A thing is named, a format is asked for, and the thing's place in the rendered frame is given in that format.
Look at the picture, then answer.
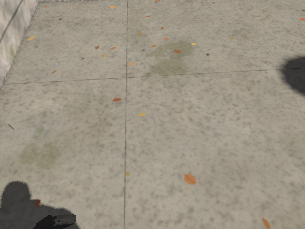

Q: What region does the left robot hand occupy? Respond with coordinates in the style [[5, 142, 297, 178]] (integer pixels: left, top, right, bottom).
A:
[[32, 214, 76, 229]]

